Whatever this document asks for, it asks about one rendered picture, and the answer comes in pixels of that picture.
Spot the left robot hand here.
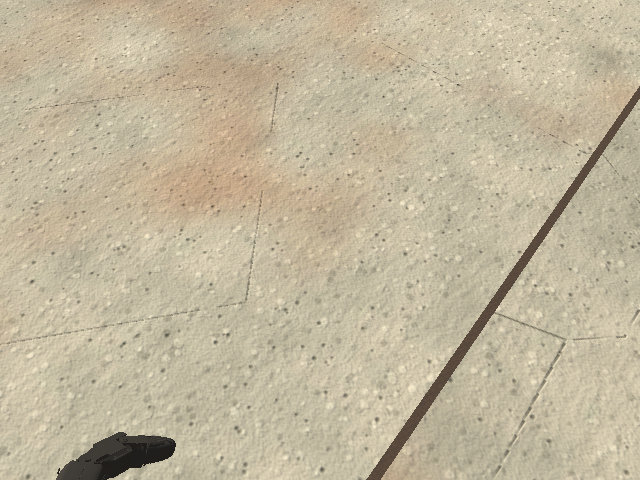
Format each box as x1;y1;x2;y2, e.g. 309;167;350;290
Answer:
56;432;176;480

